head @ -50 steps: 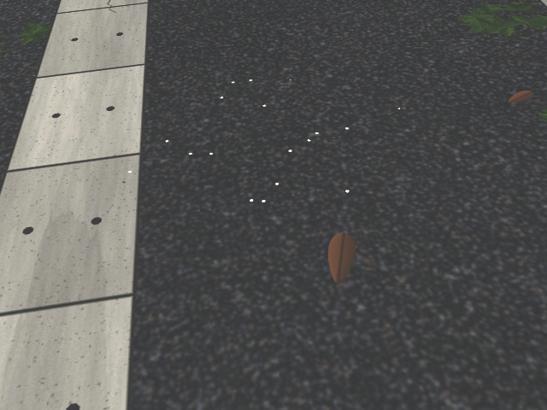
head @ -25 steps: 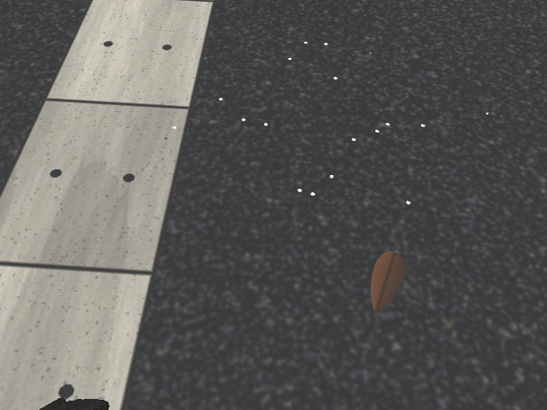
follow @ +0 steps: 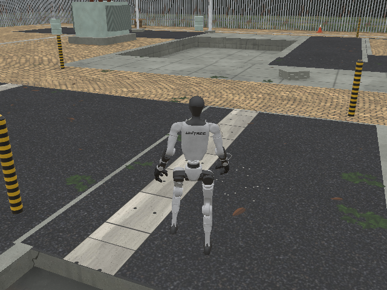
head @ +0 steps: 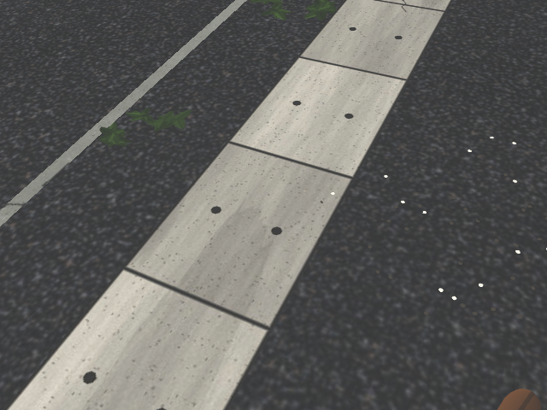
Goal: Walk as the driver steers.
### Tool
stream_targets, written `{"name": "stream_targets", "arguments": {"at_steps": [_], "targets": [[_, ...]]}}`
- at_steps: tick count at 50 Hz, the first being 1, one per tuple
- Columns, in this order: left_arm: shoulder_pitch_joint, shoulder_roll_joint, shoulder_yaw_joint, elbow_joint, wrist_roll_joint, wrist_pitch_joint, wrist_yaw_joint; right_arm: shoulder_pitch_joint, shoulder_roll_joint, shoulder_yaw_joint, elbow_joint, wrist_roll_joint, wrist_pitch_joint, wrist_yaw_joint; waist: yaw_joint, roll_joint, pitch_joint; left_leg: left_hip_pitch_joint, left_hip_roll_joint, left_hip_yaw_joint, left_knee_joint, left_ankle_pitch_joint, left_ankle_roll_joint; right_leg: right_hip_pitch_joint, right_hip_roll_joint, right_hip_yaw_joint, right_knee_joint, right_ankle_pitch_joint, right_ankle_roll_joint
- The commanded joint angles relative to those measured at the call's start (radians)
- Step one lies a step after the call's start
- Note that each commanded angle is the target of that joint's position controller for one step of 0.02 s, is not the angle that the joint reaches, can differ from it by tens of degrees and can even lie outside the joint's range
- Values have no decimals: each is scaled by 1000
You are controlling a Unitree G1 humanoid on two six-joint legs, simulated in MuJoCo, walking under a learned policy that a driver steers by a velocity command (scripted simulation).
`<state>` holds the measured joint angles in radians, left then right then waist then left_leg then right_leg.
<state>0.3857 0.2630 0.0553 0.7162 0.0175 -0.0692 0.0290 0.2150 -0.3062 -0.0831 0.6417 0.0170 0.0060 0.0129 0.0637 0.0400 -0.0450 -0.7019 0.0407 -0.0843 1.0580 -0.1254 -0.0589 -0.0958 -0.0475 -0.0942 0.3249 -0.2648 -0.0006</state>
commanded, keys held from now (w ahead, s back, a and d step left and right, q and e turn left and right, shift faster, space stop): w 0.30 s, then w+e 0.70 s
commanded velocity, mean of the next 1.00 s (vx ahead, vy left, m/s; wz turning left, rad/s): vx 0.48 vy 0.00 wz -0.17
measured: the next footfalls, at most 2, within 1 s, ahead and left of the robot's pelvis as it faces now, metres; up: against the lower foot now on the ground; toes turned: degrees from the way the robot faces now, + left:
left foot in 0.20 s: +0.19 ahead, +0.16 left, +0.00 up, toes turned +5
right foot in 0.70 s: +0.54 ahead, -0.05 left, +0.00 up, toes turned -7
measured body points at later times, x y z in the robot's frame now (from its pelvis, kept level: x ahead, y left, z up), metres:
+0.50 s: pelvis +0.23 +0.07 +0.00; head +0.25 +0.09 +0.45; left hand +0.38 +0.34 -0.11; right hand +0.29 -0.20 -0.12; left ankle +0.15 +0.16 -0.75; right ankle +0.39 -0.09 -0.68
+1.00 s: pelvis +0.53 +0.03 +0.00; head +0.56 +0.00 +0.45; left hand +0.67 +0.28 -0.11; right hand +0.66 -0.27 -0.09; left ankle +0.72 +0.18 -0.68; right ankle +0.50 -0.04 -0.75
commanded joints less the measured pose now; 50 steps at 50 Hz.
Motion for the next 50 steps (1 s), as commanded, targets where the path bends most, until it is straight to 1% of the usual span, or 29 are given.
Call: {"name": "stream_targets", "arguments": {"at_steps": [1,6,7,8,9,10,11,12,13,14,15,16,18,20,24,27,30,32,33,34,35,36,37,38,39,40,41,45,50], "targets": [[-7,174,47,-31,-11,-10,-4,-189,2,16,-120,4,-34,16,31,-174,120,-66,10,48,-201,21,6,28,-212,144,-183,44,-161],[20,219,61,27,-54,1,-19,-225,-8,23,-134,10,-49,40,24,-185,140,137,-7,129,-434,-105,83,34,-256,122,-141,148,-168],[13,229,63,36,-60,6,-20,-192,-23,16,-128,9,-52,41,-6,-190,124,206,-26,144,-482,-118,108,38,-265,119,-100,245,-163],[-8,229,60,43,-64,9,-19,-97,-46,0,-101,6,-53,38,-72,-177,73,356,-58,167,-558,-63,137,23,-248,83,4,431,-144],[6,196,47,53,-59,8,-19,53,-102,-30,-52,4,-51,27,-141,-129,-31,590,-80,166,-593,-33,170,-30,-189,13,211,575,-109],[-1,134,18,22,-29,0,-20,243,-176,-53,-24,-7,-42,9,-219,-5,-198,923,111,-76,-569,-50,227,-264,-141,-24,546,309,-58],[47,37,-15,-27,-16,-26,-28,260,-278,-60,-19,-8,-47,3,-155,269,-278,1136,348,-573,-693,-185,391,-648,40,42,873,-297,0],[-23,140,13,-16,-46,-46,-30,255,-185,-40,-20,-8,-57,5,-201,139,-252,1070,349,-607,-762,-243,393,-749,2,171,994,-283,-2],[-91,170,23,-42,-62,-54,-33,197,-141,-21,-16,-8,-65,7,-176,123,-132,965,310,-450,-760,-181,353,-790,-45,157,1002,-189,-21],[-118,156,20,-39,-48,-54,-28,134,-103,-9,-19,-4,-67,10,-144,59,-69,837,259,-337,-774,-110,326,-753,-83,143,958,-98,-23],[-122,147,21,-35,-27,-48,-28,79,-71,1,-24,-7,-68,13,-111,54,-12,730,215,-258,-807,-46,312,-711,-104,144,899,-32,-14],[-91,135,21,-21,-28,-37,-35,43,-48,6,-27,-18,-73,13,-76,75,6,657,188,-194,-841,8,300,-648,-119,153,874,18,-9],[-57,100,15,3,-34,-12,-42,25,-50,3,-7,-22,-91,10,-42,59,28,596,179,-105,-885,136,298,-616,-113,146,853,72,9],[-91,85,12,-4,-35,2,-37,43,-63,-2,22,-29,-106,6,-44,30,64,570,174,-23,-904,231,289,-643,-100,165,794,136,25],[-224,60,0,-41,-37,-4,-49,56,-81,-4,59,-28,-112,-8,-84,25,112,552,140,116,-927,243,237,-601,-49,152,493,361,8],[-330,43,-11,-79,-38,-9,-73,106,-108,-11,94,-17,-111,-17,-126,1,145,621,178,148,-939,237,225,-593,-35,117,351,410,-21],[-381,55,-8,-120,-36,-11,-96,130,-126,-18,120,-6,-92,-23,-130,-9,145,760,218,173,-872,364,205,-621,-16,93,285,325,-63],[-352,84,6,-134,-34,-6,-104,116,-151,-25,118,-5,-75,-32,-96,26,91,821,219,203,-754,692,181,-542,39,34,284,213,-99],[-298,110,19,-130,-33,0,-103,113,-167,-29,115,-7,-64,-38,-64,50,41,842,213,217,-651,860,168,-463,76,4,293,152,-120],[-176,149,41,-109,-33,5,-98,103,-177,-30,111,-8,-54,-45,4,53,-28,809,193,237,-476,945,150,-300,118,-15,273,140,-147],[-21,204,69,-81,-36,10,-83,100,-167,-23,99,-9,-54,-51,87,12,-109,641,155,251,-225,821,116,-22,106,56,231,193,-190],[53,322,97,-78,-35,9,-71,216,-45,18,53,-36,-75,-38,26,-238,-248,185,-1,232,207,100,48,416,-168,546,229,110,-369],[67,274,79,-92,-44,4,-69,193,-50,32,54,-36,-114,-18,38,-229,-404,15,-122,12,374,-447,43,543,-283,956,40,-7,-454],[45,218,63,-91,-32,2,-66,73,-119,11,19,9,-137,-3,68,-164,-292,-81,-57,-55,399,-378,65,476,-253,834,-4,-41,-381],[-20,196,56,-97,-34,1,-62,15,-111,19,-5,17,-149,-2,36,-86,-159,-89,-12,-37,318,-291,80,313,-217,703,-16,9,-339],[-88,174,49,-110,-35,2,-61,-9,-101,19,-7,-4,-152,-9,-10,-12,-66,-55,26,-20,223,-244,77,149,-177,601,-30,113,-313],[-132,150,40,-125,-25,0,-57,4,-108,11,-4,-19,-143,-15,-50,-27,-30,18,55,-20,158,-208,70,32,-145,533,-53,204,-302],[-158,156,41,-119,-25,-6,-41,30,-72,17,3,-39,-102,-24,-92,-74,9,106,60,19,3,-128,5,-172,-81,407,-100,356,-307],[-92,183,49,-84,-40,11,-19,-174,-27,38,-39,-29,-107,-17,-11,-116,33,189,-9,37,-391,178,-23,-225,-10,345,-69,215,-234]]}}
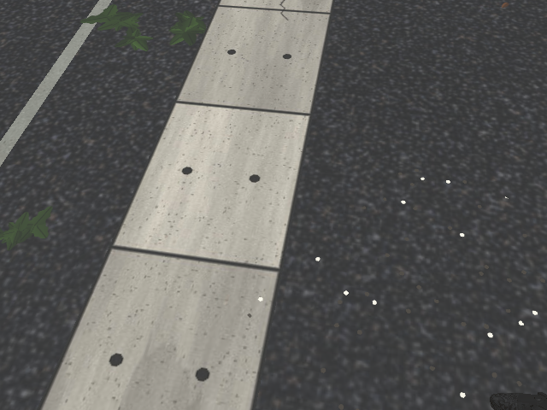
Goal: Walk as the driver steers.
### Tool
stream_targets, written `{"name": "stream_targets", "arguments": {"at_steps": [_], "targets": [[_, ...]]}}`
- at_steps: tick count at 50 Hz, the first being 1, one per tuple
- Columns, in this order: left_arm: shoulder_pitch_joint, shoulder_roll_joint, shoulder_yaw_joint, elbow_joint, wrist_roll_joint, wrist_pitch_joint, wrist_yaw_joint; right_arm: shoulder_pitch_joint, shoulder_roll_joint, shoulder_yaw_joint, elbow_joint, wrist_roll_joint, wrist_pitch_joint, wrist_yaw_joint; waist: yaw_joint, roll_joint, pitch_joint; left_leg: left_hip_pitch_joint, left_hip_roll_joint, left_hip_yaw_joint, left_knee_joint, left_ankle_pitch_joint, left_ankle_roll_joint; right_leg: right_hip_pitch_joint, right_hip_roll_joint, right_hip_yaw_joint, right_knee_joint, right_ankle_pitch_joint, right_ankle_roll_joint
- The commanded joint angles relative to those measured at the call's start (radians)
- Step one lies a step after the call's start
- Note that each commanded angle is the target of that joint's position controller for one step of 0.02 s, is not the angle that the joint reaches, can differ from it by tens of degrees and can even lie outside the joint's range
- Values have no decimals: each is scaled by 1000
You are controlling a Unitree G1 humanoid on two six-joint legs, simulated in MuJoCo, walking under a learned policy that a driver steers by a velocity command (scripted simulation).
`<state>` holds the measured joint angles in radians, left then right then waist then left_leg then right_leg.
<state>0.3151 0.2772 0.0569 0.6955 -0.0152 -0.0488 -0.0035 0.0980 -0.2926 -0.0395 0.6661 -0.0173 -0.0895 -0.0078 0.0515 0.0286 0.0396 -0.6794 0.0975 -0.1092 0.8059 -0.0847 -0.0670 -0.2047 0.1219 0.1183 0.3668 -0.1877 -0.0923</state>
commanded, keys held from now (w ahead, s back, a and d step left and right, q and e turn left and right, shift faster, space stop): w+e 0.14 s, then e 0.74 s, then q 0.12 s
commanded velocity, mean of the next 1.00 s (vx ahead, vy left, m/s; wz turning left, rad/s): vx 0.19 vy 0.00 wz -0.56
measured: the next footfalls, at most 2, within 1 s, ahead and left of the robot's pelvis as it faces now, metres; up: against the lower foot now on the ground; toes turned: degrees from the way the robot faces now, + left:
left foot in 0.18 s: +0.28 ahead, +0.15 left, +0.00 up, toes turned -10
right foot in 0.66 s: +0.30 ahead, -0.12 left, +0.00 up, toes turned -26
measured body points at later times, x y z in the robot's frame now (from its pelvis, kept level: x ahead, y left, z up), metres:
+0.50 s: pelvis +0.21 +0.06 +0.00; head +0.26 +0.05 +0.45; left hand +0.47 +0.26 -0.09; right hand +0.23 -0.25 -0.11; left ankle +0.24 +0.16 -0.75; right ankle +0.25 -0.11 -0.69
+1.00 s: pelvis +0.27 +0.02 -0.01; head +0.30 -0.01 +0.44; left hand +0.57 +0.15 -0.09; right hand +0.26 -0.30 -0.12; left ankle +0.37 +0.13 -0.72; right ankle +0.26 -0.10 -0.75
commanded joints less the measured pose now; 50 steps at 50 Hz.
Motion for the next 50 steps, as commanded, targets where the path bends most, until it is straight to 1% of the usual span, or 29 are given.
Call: {"name": "stream_targets", "arguments": {"at_steps": [1,5,7,8,9,10,11,12,13,14,15,17,20,22,25,29,31,32,33,34,35,36,37,38,39,41,45,48,50], "targets": [[-3,175,50,-56,-8,-6,15,-85,-47,-8,-69,12,-15,8,15,-111,-54,188,-81,61,-179,162,-16,-106,-188,155,-105,105,-137],[27,165,50,-41,-13,4,18,-106,-101,-30,-80,27,-33,24,7,-138,-57,228,-96,12,-293,83,16,7,-238,288,-4,18,-114],[3,152,49,-49,-9,10,19,-22,-120,-47,-59,30,-43,24,-47,-163,-70,338,-98,28,-337,22,56,16,-233,321,74,35,-87],[-4,117,39,-58,-5,10,18,58,-145,-61,-46,15,-47,16,-91,-152,-111,474,-68,19,-370,30,91,-11,-177,286,195,90,-47],[6,54,18,-80,10,9,17,180,-206,-78,-44,-8,-50,7,-133,-26,-244,708,112,-140,-353,99,156,-113,-103,191,481,-32,3],[148,22,6,-107,-12,4,21,230,-272,-91,-19,-28,-34,9,-62,311,-340,964,336,-571,-418,117,334,-439,27,66,781,-459,74],[163,134,26,-79,-14,9,27,211,-180,-74,-34,1,-27,15,-75,222,-308,936,353,-629,-427,79,340,-532,-58,92,927,-439,103],[67,186,44,-87,-9,21,29,170,-115,-55,-52,5,-17,10,-101,122,-217,841,308,-441,-413,182,304,-544,-86,76,974,-362,123],[7,185,49,-98,1,34,32,125,-90,-44,-57,0,-6,8,-92,50,-169,741,258,-290,-407,327,278,-516,-114,41,966,-313,138],[-24,177,54,-112,7,43,33,92,-76,-39,-48,2,2,8,-75,45,-124,660,216,-195,-411,431,266,-499,-139,26,932,-285,147],[-18,154,54,-114,0,54,29,77,-72,-36,-38,0,6,5,-54,69,-101,593,179,-116,-434,450,250,-457,-160,6,892,-265,147],[-14,95,40,-120,-10,71,27,65,-88,-42,-15,-4,7,2,-45,116,-85,536,150,-27,-486,479,264,-421,-157,-46,814,-224,159],[-64,75,33,-146,-1,82,25,53,-130,-58,11,3,22,-11,-49,93,-114,575,189,28,-511,515,295,-430,-176,-57,689,-139,170],[-89,75,32,-152,1,82,15,35,-140,-60,21,11,35,-18,-54,85,-132,583,187,84,-520,472,289,-391,-186,-72,597,-46,166],[-149,74,32,-172,2,82,-3,21,-156,-64,37,20,50,-20,-68,85,-112,563,179,156,-520,396,271,-316,-186,-106,463,25,144],[-206,94,44,-210,0,93,-24,40,-190,-77,58,43,62,-7,-83,91,-89,616,210,170,-455,359,247,-271,-169,-145,322,-40,99],[-180,101,54,-212,-1,96,-30,30,-195,-80,62,59,66,-5,-57,87,-94,631,203,193,-365,379,213,-201,-144,-172,188,-13,62],[-125,123,67,-196,3,93,-25,41,-179,-78,70,63,66,-5,-31,59,-118,599,161,235,-251,394,175,-85,-110,-182,85,78,32],[-40,206,95,-184,7,90,-7,92,-152,-71,75,42,62,-1,-7,-66,-178,452,85,283,-49,251,100,134,-178,-53,43,431,-26],[-21,323,112,-203,18,87,15,99,-76,-39,26,-22,56,5,-44,-362,-218,88,-68,298,284,-519,6,368,-446,322,103,902,-210],[-12,266,92,-212,32,69,6,70,-111,-43,28,-14,55,9,11,-268,-360,33,-103,81,448,-627,-6,356,-527,441,58,778,-334],[-49,226,79,-208,26,54,-1,18,-147,-53,23,19,61,10,12,-170,-296,11,-74,43,482,-562,1,301,-470,345,43,693,-290],[-96,198,73,-198,9,48,2,10,-139,-53,23,24,67,3,-18,-126,-230,-3,-54,39,433,-482,10,239,-406,269,39,577,-222],[-134,179,66,-201,-3,51,7,1,-137,-54,29,13,73,-8,-32,-92,-193,6,-42,35,370,-427,7,178,-369,239,25,493,-180],[-172,180,63,-206,-3,57,13,3,-140,-56,27,8,80,-13,-56,-108,-173,62,-46,39,318,-383,1,99,-340,212,12,465,-164],[-192,189,66,-211,15,65,21,28,-116,-50,35,12,86,-12,-75,-137,-179,139,-82,57,236,-342,-12,35,-308,194,0,461,-161],[-192,194,69,-198,13,72,35,38,-85,-37,44,16,92,-11,-64,-154,-203,231,-98,52,55,-287,-21,-2,-295,201,9,324,-149],[-185,149,47,-179,26,75,29,37,-81,-33,45,22,97,0,-37,-185,-203,322,-77,72,-24,-260,-9,-45,-302,204,19,217,-135],[-197,94,20,-158,32,72,20,52,-51,-24,47,17,93,13,-56,-177,-184,426,-67,86,-170,-191,15,-90,-287,189,36,94,-103]]}}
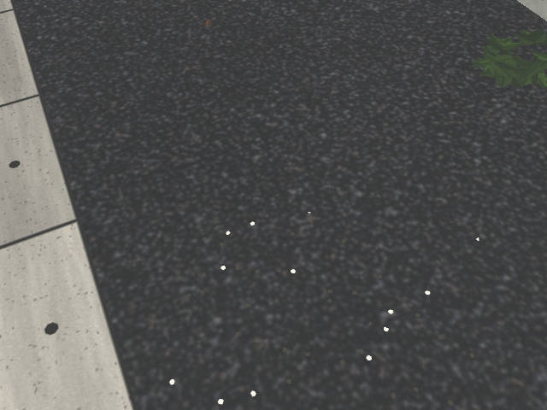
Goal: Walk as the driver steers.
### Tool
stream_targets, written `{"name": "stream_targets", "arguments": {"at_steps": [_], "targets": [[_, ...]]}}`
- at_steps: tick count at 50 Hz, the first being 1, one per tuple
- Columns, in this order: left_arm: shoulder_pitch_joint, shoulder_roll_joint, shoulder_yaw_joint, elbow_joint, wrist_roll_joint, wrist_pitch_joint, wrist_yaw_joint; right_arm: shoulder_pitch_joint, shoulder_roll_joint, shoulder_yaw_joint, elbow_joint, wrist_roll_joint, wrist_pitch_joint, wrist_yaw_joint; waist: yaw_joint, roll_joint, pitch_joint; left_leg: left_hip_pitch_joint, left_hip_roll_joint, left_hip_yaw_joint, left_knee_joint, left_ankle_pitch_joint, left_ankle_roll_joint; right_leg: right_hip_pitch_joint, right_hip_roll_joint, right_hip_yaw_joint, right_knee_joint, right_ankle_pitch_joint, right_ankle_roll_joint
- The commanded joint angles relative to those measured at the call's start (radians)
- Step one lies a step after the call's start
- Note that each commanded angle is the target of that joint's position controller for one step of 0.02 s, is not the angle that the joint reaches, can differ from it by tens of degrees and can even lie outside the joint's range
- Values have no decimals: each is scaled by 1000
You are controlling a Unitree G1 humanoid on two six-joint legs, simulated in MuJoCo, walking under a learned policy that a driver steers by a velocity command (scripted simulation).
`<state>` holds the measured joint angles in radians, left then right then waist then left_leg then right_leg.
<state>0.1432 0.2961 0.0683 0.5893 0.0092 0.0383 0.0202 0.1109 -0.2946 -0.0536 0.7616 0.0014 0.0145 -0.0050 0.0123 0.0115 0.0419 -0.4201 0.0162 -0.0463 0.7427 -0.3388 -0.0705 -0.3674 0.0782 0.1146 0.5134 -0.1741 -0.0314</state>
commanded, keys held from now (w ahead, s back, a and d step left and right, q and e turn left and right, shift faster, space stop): q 0.88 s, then no key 0.12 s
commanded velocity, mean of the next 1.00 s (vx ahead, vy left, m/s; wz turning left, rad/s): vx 0.00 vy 0.00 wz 0.41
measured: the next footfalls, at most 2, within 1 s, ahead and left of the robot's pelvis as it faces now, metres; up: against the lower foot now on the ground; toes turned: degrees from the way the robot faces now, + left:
left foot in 0.04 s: +0.06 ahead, +0.14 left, +0.00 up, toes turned -1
left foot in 0.64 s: +0.01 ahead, +0.16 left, +0.00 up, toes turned +20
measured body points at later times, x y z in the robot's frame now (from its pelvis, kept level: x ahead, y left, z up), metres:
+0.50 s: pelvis +0.01 +0.02 +0.00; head +0.04 +0.02 +0.45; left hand +0.08 +0.32 -0.10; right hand +0.23 -0.23 -0.09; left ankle -0.03 +0.13 -0.68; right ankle +0.05 -0.10 -0.73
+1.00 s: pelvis +0.00 +0.06 +0.01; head +0.02 +0.09 +0.45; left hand +0.02 +0.38 -0.10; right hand +0.27 -0.12 -0.07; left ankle -0.03 +0.14 -0.73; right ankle +0.09 -0.08 -0.69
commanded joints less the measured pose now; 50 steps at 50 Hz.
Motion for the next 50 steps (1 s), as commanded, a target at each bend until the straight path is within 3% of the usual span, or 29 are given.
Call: {"name": "stream_targets", "arguments": {"at_steps": [1,2,3,4,5,6,7,9,14,17,19,20,21,22,23,27,29,31,32,33,34,35,36,37,38,39,41,44,50], "targets": [[-20,41,-6,-34,10,-19,-9,60,-24,-2,-38,-9,-16,19,-34,-149,-171,250,5,41,-239,149,35,37,-216,164,-103,-9,-127],[39,22,-13,-3,20,-27,-13,47,-37,1,-45,-26,-18,22,-16,-110,-138,285,28,-1,-310,225,57,10,-170,131,-85,-104,-70],[95,31,-11,9,39,-34,-12,18,-116,-8,-73,-36,-20,17,42,32,-109,263,154,-158,-351,350,108,-7,-87,54,27,-225,-8],[109,40,-4,0,36,-37,-7,-49,-131,-7,-69,-38,-23,17,98,174,-74,62,205,-241,-410,177,203,115,-62,-9,-7,-183,37],[44,87,7,6,32,-36,3,-85,-109,-5,-92,-30,-25,17,61,157,-22,-9,159,-232,-439,14,193,169,-70,-18,-4,-110,51],[-5,99,15,2,25,-36,9,-52,-109,-6,-80,-24,-29,15,31,145,-13,-18,134,-222,-441,-44,165,186,-65,-26,9,-77,47],[-18,91,17,4,21,-31,18,-33,-139,-13,-78,-14,-33,13,22,147,-6,-15,123,-227,-439,-33,154,185,-64,-38,25,-70,40],[-8,75,19,4,17,-32,22,-4,-154,-20,-81,-1,-34,3,12,162,-5,22,126,-254,-422,25,162,155,-62,-50,25,-70,39],[11,45,31,12,6,-50,16,35,-150,-36,-120,10,-6,-17,-14,118,-67,88,107,-307,-336,191,204,127,-55,-87,47,-66,35],[43,66,49,18,4,-54,10,26,-137,-41,-158,17,7,-18,-9,24,-90,24,49,-265,-241,195,169,188,-108,-61,1,-30,2],[95,108,63,28,8,-49,12,27,-103,-37,-180,20,10,-15,-1,-138,-101,-97,-42,-128,-53,82,100,265,-261,90,-113,24,-92],[86,130,66,24,14,-51,15,47,-91,-37,-184,19,11,-10,-7,-253,-115,-150,-74,-34,116,-109,69,286,-416,228,-172,146,-188],[87,118,58,8,18,-58,22,36,-126,-52,-188,14,13,-6,13,-241,-124,-202,-36,-22,349,-293,42,283,-517,295,-188,288,-269],[67,109,50,-1,17,-62,28,43,-141,-65,-183,17,18,-1,0,-148,-121,-211,-10,-43,470,-291,30,260,-513,255,-178,340,-275],[18,112,50,-5,8,-63,31,60,-119,-61,-174,24,27,1,-26,-104,-104,-203,19,-45,451,-239,22,239,-461,161,-169,311,-231],[-25,153,62,6,-1,-40,31,28,-55,-33,-199,23,42,21,-5,-167,-104,-39,32,65,184,-121,14,177,-343,-83,-147,310,-156],[-5,162,66,16,-12,-33,26,35,-78,-41,-213,27,43,33,4,-184,-136,23,18,95,51,-78,29,208,-368,-98,-113,310,-154],[-7,157,64,26,-34,-29,21,112,-87,-53,-193,22,46,35,-35,-158,-153,149,-26,148,-159,80,67,178,-365,-137,-31,230,-109],[41,123,56,48,-35,-29,16,150,-113,-67,-182,15,46,25,-36,-90,-141,243,-44,111,-264,164,99,104,-328,-190,70,107,-47],[70,68,42,42,1,-27,11,170,-221,-94,-200,13,39,8,-14,172,-110,377,144,-191,-347,478,181,-137,-223,-286,340,-220,56],[-39,56,29,-32,23,-32,19,156,-310,-103,-238,-24,18,10,-42,343,-115,347,371,-544,-392,659,407,-356,-81,-173,579,-528,110],[-98,103,42,-32,6,-34,26,171,-260,-90,-237,-45,-6,19,-95,203,-161,331,364,-524,-417,569,449,-357,-90,-54,706,-518,103],[-91,110,45,-20,-8,-33,30,135,-229,-76,-227,-38,-21,16,-58,159,-125,304,307,-433,-407,493,392,-359,-104,-32,724,-430,88],[-64,112,51,7,-1,-30,38,86,-200,-71,-227,-13,-21,6,-29,98,-110,297,249,-367,-391,428,330,-358,-119,-26,693,-338,88],[-55,119,54,16,6,-27,44,47,-171,-60,-232,8,-15,-3,-14,102,-105,283,219,-329,-382,445,298,-345,-123,-23,663,-275,96],[-43,111,53,24,7,-29,40,36,-162,-53,-235,9,-9,-12,-3,113,-119,255,192,-301,-377,498,290,-295,-107,-33,670,-232,105],[-29,84,45,36,-2,-34,30,51,-155,-51,-234,2,-3,-23,-1,101,-155,273,171,-282,-370,528,291,-260,-84,-39,633,-181,116],[-72,57,30,33,-7,-38,25,81,-164,-58,-226,9,3,-35,-24,100,-153,314,160,-310,-366,454,289,-247,-70,-27,456,-158,125],[-74,68,23,47,-18,-45,4,70,-157,-51,-223,-5,17,-24,-49,148,-129,228,162,-358,-361,349,303,-66,-72,-50,251,-199,111]]}}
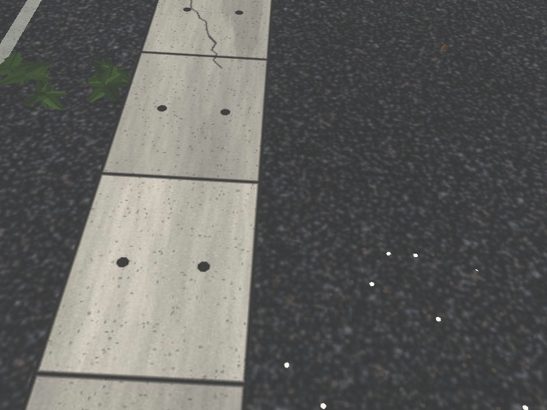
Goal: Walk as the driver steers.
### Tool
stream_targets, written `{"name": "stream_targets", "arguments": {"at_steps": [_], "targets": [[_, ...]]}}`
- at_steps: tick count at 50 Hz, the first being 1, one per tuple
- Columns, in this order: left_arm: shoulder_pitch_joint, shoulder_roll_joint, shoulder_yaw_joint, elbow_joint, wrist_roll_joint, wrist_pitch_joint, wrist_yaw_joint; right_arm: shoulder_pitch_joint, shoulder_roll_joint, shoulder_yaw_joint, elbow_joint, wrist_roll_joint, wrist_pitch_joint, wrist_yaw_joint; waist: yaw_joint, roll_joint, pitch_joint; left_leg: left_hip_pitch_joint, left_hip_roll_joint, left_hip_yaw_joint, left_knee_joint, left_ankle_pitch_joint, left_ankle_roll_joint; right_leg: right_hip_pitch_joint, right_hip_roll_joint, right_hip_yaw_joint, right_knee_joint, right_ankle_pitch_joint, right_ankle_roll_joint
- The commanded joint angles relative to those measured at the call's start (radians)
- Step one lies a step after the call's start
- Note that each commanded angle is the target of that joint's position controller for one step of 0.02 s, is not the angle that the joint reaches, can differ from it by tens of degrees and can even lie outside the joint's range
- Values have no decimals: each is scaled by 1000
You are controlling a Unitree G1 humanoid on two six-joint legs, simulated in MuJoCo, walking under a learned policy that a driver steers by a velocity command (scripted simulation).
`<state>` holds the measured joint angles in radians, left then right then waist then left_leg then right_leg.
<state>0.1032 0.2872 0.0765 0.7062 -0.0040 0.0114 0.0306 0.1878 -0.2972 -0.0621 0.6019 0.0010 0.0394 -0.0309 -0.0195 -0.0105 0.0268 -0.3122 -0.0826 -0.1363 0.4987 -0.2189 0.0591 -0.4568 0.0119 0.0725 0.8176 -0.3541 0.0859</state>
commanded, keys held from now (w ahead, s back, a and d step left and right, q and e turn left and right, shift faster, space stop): no key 0.22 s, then w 0.20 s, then w+e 0.46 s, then no key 0.12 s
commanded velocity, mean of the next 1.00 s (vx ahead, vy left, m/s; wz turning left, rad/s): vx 0.26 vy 0.00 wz -0.12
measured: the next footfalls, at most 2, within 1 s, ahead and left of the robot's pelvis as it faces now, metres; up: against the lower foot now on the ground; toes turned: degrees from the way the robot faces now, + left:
right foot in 0.12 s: +0.05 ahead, -0.14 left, +0.00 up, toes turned +5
right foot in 0.92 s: +0.41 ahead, -0.15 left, +0.00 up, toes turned -12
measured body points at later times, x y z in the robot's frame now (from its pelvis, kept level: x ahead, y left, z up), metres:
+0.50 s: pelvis +0.05 +0.00 -0.01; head +0.06 +0.01 +0.44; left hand +0.16 +0.26 -0.13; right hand +0.16 -0.28 -0.11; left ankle +0.03 +0.08 -0.74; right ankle +0.01 -0.14 -0.72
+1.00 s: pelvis +0.29 -0.06 -0.02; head +0.34 -0.07 +0.42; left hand +0.55 +0.14 -0.10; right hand +0.27 -0.34 -0.14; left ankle +0.12 +0.10 -0.63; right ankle +0.37 -0.14 -0.74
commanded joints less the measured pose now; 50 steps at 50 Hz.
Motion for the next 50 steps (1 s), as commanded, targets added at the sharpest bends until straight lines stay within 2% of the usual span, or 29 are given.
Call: {"name": "stream_targets", "arguments": {"at_steps": [1,3,5,6,7,8,9,11,13,14,16,18,21,22,23,24,25,27,29,31,36,40,43,45,46,47,48,49,50], "targets": [[-32,79,14,-70,-6,-21,-11,-10,-151,-40,-61,-4,-6,5,-19,170,-110,120,262,-282,-110,242,175,43,-6,-11,-85,-26,-12],[-12,73,12,-64,-7,-29,-20,-28,-138,-32,-57,1,-4,9,-4,164,-107,122,251,-299,-87,274,165,104,-6,-18,-201,6,-30],[35,61,8,-47,7,-41,-29,-36,-107,-19,-49,10,-5,8,34,134,-107,74,203,-274,-59,231,106,259,-20,-18,-443,228,-64],[48,108,14,-55,26,-44,-27,-1,-82,-11,-44,-5,-12,8,15,56,-123,19,157,-227,-4,110,47,349,-124,68,-456,371,-99],[7,174,24,-57,36,-42,-23,64,-66,-9,-42,-16,-24,12,-65,-135,-115,-43,40,-89,70,-91,-11,356,-236,193,-444,523,-192],[-21,100,4,-56,38,-43,-25,39,-82,-10,-40,-26,-27,11,-49,-187,-110,0,45,-38,67,-172,-58,271,-287,250,-474,447,-277],[-47,66,-8,-63,32,-46,-27,14,-105,-18,-35,-25,-26,9,-38,-159,-91,33,60,-28,53,-130,-73,254,-253,223,-482,367,-267],[-21,89,-4,-52,18,-50,-27,-37,-85,-16,-38,-27,-16,9,-8,-145,-79,64,64,-24,9,-14,-74,251,-179,162,-470,245,-198],[10,74,-16,-38,23,-52,-22,-10,-51,-6,-25,-24,-11,16,-4,-127,-76,105,50,7,6,-88,-58,206,-135,122,-501,-71,-161],[23,101,-8,-38,18,-46,-18,-3,-55,-9,-18,-14,-15,19,7,-133,-37,52,21,46,51,-184,-42,199,-128,128,-515,-229,-166],[86,148,5,-27,3,-41,-10,-5,-62,-15,-16,1,-37,20,30,-150,41,-74,15,117,150,-239,-29,206,-218,251,-579,-415,-236],[113,159,9,-19,-10,-41,-5,-19,-45,-12,-18,11,-67,27,40,-146,88,-111,64,124,184,-205,-21,191,-294,346,-603,-411,-293],[40,131,-1,-37,-23,-37,-15,94,-26,-15,32,14,-98,43,-30,-126,70,126,55,153,2,-155,19,71,-210,211,-541,-292,-250],[21,93,-12,-45,-21,-40,-20,159,-52,-27,55,10,-105,42,-57,-77,50,248,85,85,-41,-120,28,-9,-155,154,-436,-202,-216],[-19,23,-34,-79,-23,-52,-24,252,-125,-48,72,0,-115,38,-83,123,26,356,224,-178,-164,-309,91,-157,-25,-1,-172,-106,-145],[-39,52,-29,-111,-33,-70,-22,314,-190,-66,74,-5,-125,48,-106,290,19,415,416,-508,-304,-361,206,-295,23,-41,80,-165,-117],[-30,105,-8,-102,-48,-81,-23,318,-140,-51,77,-13,-136,44,-97,206,47,424,463,-548,-302,-318,246,-394,3,56,253,-215,-128],[32,85,-7,-63,-50,-89,-34,275,-97,-39,69,-9,-149,34,-56,90,36,471,409,-355,-287,-231,179,-450,-33,112,328,-45,-162],[16,77,-2,-52,-36,-86,-46,237,-70,-28,70,-10,-145,29,-43,80,47,441,352,-167,-312,3,115,-426,-64,106,283,85,-153],[24,52,-8,-42,-30,-76,-60,237,-56,-24,80,-13,-144,27,-41,93,29,407,314,-30,-319,206,97,-384,-62,57,265,166,-120],[-102,6,-33,-97,-23,-74,-78,231,-90,-24,114,-11,-136,14,-68,82,80,288,271,175,-372,293,79,-283,-65,-52,-22,371,-75],[-195,10,-39,-145,-26,-83,-105,279,-124,-27,164,4,-126,10,-84,80,114,336,313,237,-356,420,73,-218,-41,-127,-179,377,-117],[-138,64,-14,-154,-24,-80,-114,254,-164,-36,168,7,-107,-2,-9,140,20,441,336,287,-165,957,41,-98,37,-190,-201,263,-189],[126,145,30,-96,-24,-71,-100,222,-175,-37,155,6,-90,-13,142,133,-130,342,310,309,184,1085,5,262,92,-179,-262,305,-253],[277,193,49,-67,-13,-60,-77,212,-159,-26,127,-2,-99,-16,209,43,-220,85,262,291,476,742,-33,585,-23,8,-276,404,-298],[231,281,46,-85,12,-69,-64,365,3,26,86,-29,-123,11,45,-231,-378,-327,50,198,886,-402,-98,939,-370,587,-291,601,-511],[273,196,36,-90,12,-65,-55,301,-125,3,119,6,-148,26,144,-90,-525,-322,54,-2,991,-395,-93,906,-401,674,-399,595,-542],[195,163,22,-85,11,-68,-56,190,-150,-7,82,42,-149,27,125,-63,-342,-368,107,12,953,-313,-87,757,-353,474,-416,693,-482],[131,127,12,-80,-6,-72,-58,143,-136,-1,70,30,-150,16,83,15,-205,-363,151,45,868,-245,-88,581,-294,333,-428,766,-431]]}}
